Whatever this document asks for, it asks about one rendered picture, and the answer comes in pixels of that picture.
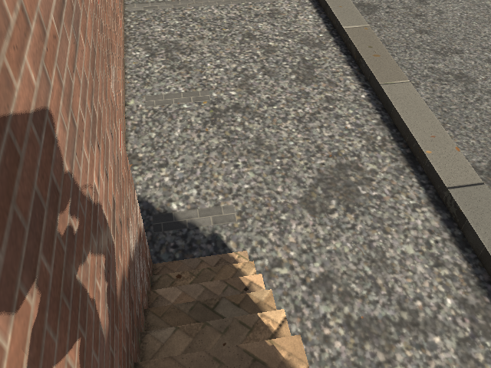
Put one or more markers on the stairs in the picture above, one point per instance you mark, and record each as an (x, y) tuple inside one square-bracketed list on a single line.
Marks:
[(214, 312)]

